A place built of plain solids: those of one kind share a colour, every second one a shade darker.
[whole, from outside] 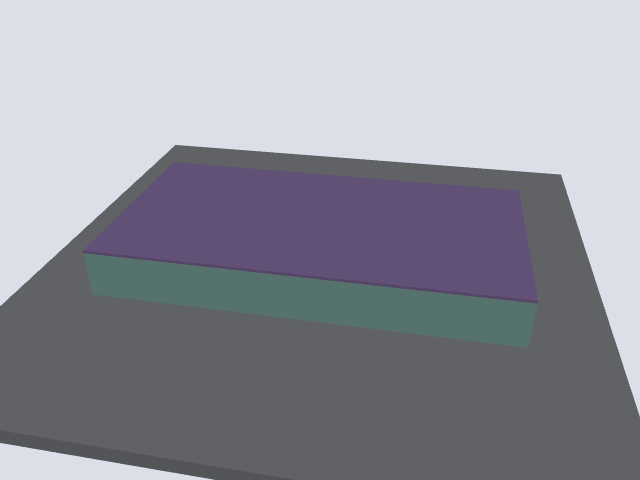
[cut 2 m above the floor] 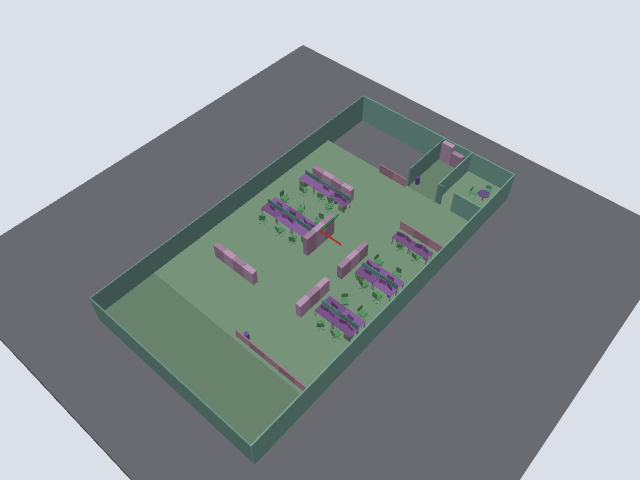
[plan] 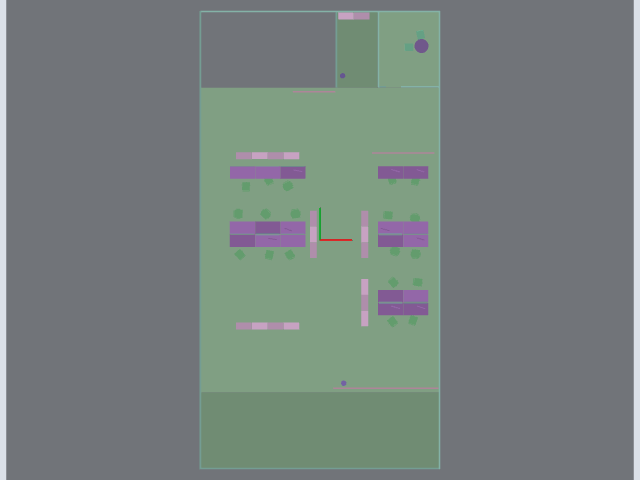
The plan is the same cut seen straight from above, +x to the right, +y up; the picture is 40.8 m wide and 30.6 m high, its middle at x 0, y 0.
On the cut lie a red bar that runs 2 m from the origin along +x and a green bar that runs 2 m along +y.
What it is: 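One storey of an office; an open floor with rows of desks, a band of small rooms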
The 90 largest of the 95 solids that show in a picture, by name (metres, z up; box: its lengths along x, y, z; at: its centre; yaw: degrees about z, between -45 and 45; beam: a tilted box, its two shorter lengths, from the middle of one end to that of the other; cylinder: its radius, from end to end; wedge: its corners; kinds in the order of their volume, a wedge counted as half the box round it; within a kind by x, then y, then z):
{
 "floor_1": {"box": [15.15, 4.8, 0.79], "at": [0.0, -12.12, 0.34]},
 "floor_2": {"box": [15.15, 19.43, 0.79], "at": [0.0, 0.0, 0.34]},
 "floor_3": {"box": [2.58, 4.8, 0.79], "at": [2.38, 12.12, 0.34]},
 "floor_4": {"box": [3.8, 4.8, 0.79], "at": [5.67, 12.12, 0.34]},
 "roof_1": {"box": [15.35, 29.23, 0.2], "at": [0.0, 0.0, 3.44]},
 "wall_1": {"box": [0.1, 29.23, 3.39], "at": [-7.62, 0.0, 1.65]},
 "wall_2": {"box": [15.15, 0.1, 3.39], "at": [0.0, -14.56, 1.65]},
 "wall_3": {"box": [15.15, 0.1, 3.39], "at": [0.0, 14.56, 1.65]},
 "wall_4": {"box": [0.1, 4.8, 2.6], "at": [1.04, 12.12, 2.04]},
 "wall_5": {"box": [0.1, 4.8, 2.6], "at": [3.73, 12.12, 2.04]},
 "wall_6": {"box": [0.43, 0.1, 2.6], "at": [3.99, 9.77, 2.04]},
 "wall_7": {"box": [2.41, 0.1, 2.6], "at": [6.37, 9.77, 2.04]},
 "wall_8": {"box": [0.1, 29.23, 3.39], "at": [7.62, 0.0, 1.65]},
 "cabinet_1": {"box": [1.0, 0.44, 1.31], "at": [-4.85, -5.48, 1.4]},
 "cabinet_2": {"box": [1.0, 0.44, 1.31], "at": [-4.85, 5.38, 1.4]},
 "cabinet_3": {"box": [1.0, 0.44, 1.31], "at": [-3.84, -5.48, 1.4]},
 "cabinet_4": {"box": [1.0, 0.44, 1.31], "at": [-3.84, 5.38, 1.4]},
 "cabinet_5": {"box": [1.0, 0.44, 1.31], "at": [-2.83, -5.48, 1.4]},
 "cabinet_6": {"box": [1.0, 0.44, 1.31], "at": [-2.83, 5.38, 1.4]},
 "cabinet_7": {"box": [1.0, 0.44, 1.31], "at": [-1.82, -5.48, 1.4]},
 "cabinet_8": {"box": [1.0, 0.44, 1.31], "at": [-1.82, 5.38, 1.4]},
 "cabinet_9": {"box": [0.44, 1.0, 1.89], "at": [-0.42, -0.65, 1.68]},
 "cabinet_10": {"box": [0.44, 1.0, 1.89], "at": [-0.42, 0.36, 1.68]},
 "cabinet_11": {"box": [0.44, 1.0, 1.89], "at": [-0.42, 1.37, 1.68]},
 "cabinet_12": {"box": [1.0, 0.44, 1.89], "at": [1.65, 14.28, 1.68]},
 "cabinet_13": {"box": [1.0, 0.44, 1.31], "at": [2.66, 14.28, 1.4]},
 "cabinet_14": {"box": [0.44, 1.0, 1.31], "at": [2.85, -5.0, 1.4]},
 "cabinet_15": {"box": [0.44, 1.0, 1.31], "at": [2.85, -3.99, 1.4]},
 "cabinet_16": {"box": [0.44, 1.0, 1.31], "at": [2.85, -2.98, 1.4]},
 "cabinet_17": {"box": [0.44, 1.0, 1.31], "at": [2.85, -0.65, 1.4]},
 "cabinet_18": {"box": [0.44, 1.0, 1.31], "at": [2.85, 0.36, 1.4]},
 "cabinet_19": {"box": [0.44, 1.0, 1.31], "at": [2.85, 1.37, 1.4]},
 "desk_1": {"box": [1.6, 0.8, 0.032], "at": [-4.95, -0.05, 1.47]},
 "desk_2": {"box": [1.6, 0.8, 0.032], "at": [-4.95, 0.77, 1.47]},
 "desk_3": {"box": [1.6, 0.8, 0.032], "at": [-4.95, 4.31, 1.47]},
 "desk_4": {"box": [1.6, 0.8, 0.032], "at": [-3.33, -0.05, 1.47]},
 "desk_5": {"box": [1.6, 0.8, 0.032], "at": [-3.33, 0.77, 1.47]},
 "desk_6": {"box": [1.6, 0.8, 0.032], "at": [-3.33, 4.31, 1.47]},
 "desk_7": {"box": [1.6, 0.8, 0.032], "at": [-1.72, -0.05, 1.47]},
 "desk_8": {"box": [1.6, 0.8, 0.032], "at": [-1.72, 0.77, 1.47]},
 "desk_9": {"box": [1.6, 0.8, 0.032], "at": [-1.72, 4.31, 1.47]},
 "desk_10": {"box": [1.6, 0.8, 0.032], "at": [4.5, -4.4, 1.47]},
 "desk_11": {"box": [1.6, 0.8, 0.032], "at": [4.5, -3.58, 1.47]},
 "desk_12": {"box": [1.6, 0.8, 0.032], "at": [4.5, -0.05, 1.47]},
 "desk_13": {"box": [1.6, 0.8, 0.032], "at": [4.5, 0.77, 1.47]},
 "desk_14": {"box": [1.6, 0.8, 0.032], "at": [4.5, 4.31, 1.47]},
 "desk_15": {"box": [1.6, 0.8, 0.032], "at": [6.11, -4.4, 1.47]},
 "desk_16": {"box": [1.6, 0.8, 0.032], "at": [6.11, -3.58, 1.47]},
 "desk_17": {"box": [1.6, 0.8, 0.032], "at": [6.11, -0.05, 1.47]},
 "desk_18": {"box": [1.6, 0.8, 0.032], "at": [6.11, 0.77, 1.47]},
 "desk_19": {"box": [1.6, 0.8, 0.032], "at": [6.11, 4.31, 1.47]},
 "guard_1": {"box": [1.26, 0.03, 0.83], "at": [-1.04, 9.46, 1.19]},
 "guard_2": {"box": [1.26, 0.03, 0.83], "at": [0.28, 9.46, 1.19]},
 "guard_3": {"box": [1.27, 0.03, 0.83], "at": [1.53, -9.45, 1.19]},
 "guard_4": {"box": [1.27, 0.03, 0.83], "at": [2.87, -9.45, 1.19]},
 "guard_5": {"box": [1.24, 0.03, 0.83], "at": [4.0, 5.55, 1.19]},
 "guard_6": {"box": [1.27, 0.03, 0.83], "at": [4.2, -9.45, 1.19]},
 "guard_7": {"box": [6.72, 0.1, 0.05], "at": [4.2, -9.45, 1.63]},
 "guard_8": {"box": [1.24, 0.03, 0.83], "at": [5.3, 5.55, 1.19]},
 "guard_9": {"box": [3.97, 0.1, 0.05], "at": [5.3, 5.55, 1.63]},
 "guard_10": {"box": [1.27, 0.03, 0.83], "at": [5.53, -9.45, 1.19]},
 "guard_11": {"box": [1.24, 0.03, 0.83], "at": [6.61, 5.55, 1.19]},
 "guard_12": {"box": [1.27, 0.03, 0.83], "at": [6.86, -9.45, 1.19]},
 "officechair_1": {"box": [0.52, 0.52, 0.08], "at": [-5.19, 1.67, 1.29], "yaw": -1.1},
 "officechair_2": {"box": [0.49, 0.51, 0.08], "at": [-5.12, -0.92, 1.28], "yaw": 42.7},
 "officechair_3": {"box": [0.49, 0.51, 0.08], "at": [-4.72, 3.42, 1.27], "yaw": -1.1},
 "officechair_4": {"box": [0.52, 0.52, 0.08], "at": [-3.47, 1.65, 1.27], "yaw": -43.2},
 "officechair_5": {"box": [0.49, 0.51, 0.08], "at": [-3.22, -0.92, 1.24], "yaw": -12.5},
 "officechair_6": {"box": [0.52, 0.52, 0.08], "at": [-2.04, 3.43, 1.22], "yaw": 27.2},
 "officechair_7": {"box": [0.49, 0.51, 0.08], "at": [-1.93, -0.93, 1.24], "yaw": 31.9},
 "officechair_8": {"box": [0.52, 0.52, 0.08], "at": [-1.55, 1.65, 1.24], "yaw": 7.6},
 "officechair_9": {"box": [0.51, 0.49, 0.08], "at": [4.36, 1.58, 1.29], "yaw": -5.2},
 "officechair_10": {"box": [0.49, 0.51, 0.08], "at": [4.61, -5.19, 1.24], "yaw": 38.1},
 "officechair_11": {"box": [0.49, 0.51, 0.08], "at": [4.69, -2.72, 1.25], "yaw": 42.8},
 "officechair_12": {"box": [0.52, 0.52, 0.08], "at": [4.78, -0.68, 1.26], "yaw": -21.4},
 "officechair_13": {"box": [0.49, 0.51, 0.08], "at": [5.94, -5.1, 1.28], "yaw": -18.4},
 "officechair_14": {"box": [0.52, 0.52, 0.08], "at": [6.05, 1.37, 1.28], "yaw": 7.5},
 "officechair_15": {"box": [0.49, 0.51, 0.08], "at": [6.08, 3.81, 1.27], "yaw": -12.7},
 "officechair_16": {"box": [0.52, 0.52, 0.08], "at": [6.1, -0.88, 1.27], "yaw": -5.6},
 "officechair_17": {"box": [0.51, 0.49, 0.08], "at": [6.26, -2.69, 1.28], "yaw": -7.2},
 "screen_1": {"box": [1.5, 0.03, 0.43], "at": [-4.95, 0.32, 1.7]},
 "screen_2": {"box": [1.5, 0.03, 0.43], "at": [-4.95, 4.68, 1.7]},
 "screen_3": {"box": [1.5, 0.03, 0.43], "at": [-3.33, 0.32, 1.7]},
 "screen_4": {"box": [1.5, 0.03, 0.43], "at": [-3.33, 4.68, 1.7]},
 "screen_5": {"box": [1.5, 0.03, 0.43], "at": [-1.72, 0.32, 1.7]},
 "screen_6": {"box": [1.5, 0.03, 0.43], "at": [-1.72, 4.68, 1.7]},
 "screen_7": {"box": [1.5, 0.03, 0.43], "at": [4.5, -4.03, 1.7]},
 "screen_8": {"box": [1.5, 0.03, 0.43], "at": [6.11, -4.03, 1.7]},
 "pedestal_1": {"box": [0.43, 0.55, 0.6], "at": [-1.31, 4.2, 1.04]},
 "meetingtable_1": {"cylinder": 0.45, "from": [6.47, 12.37, 1.45], "to": [6.47, 12.37, 1.49]}
}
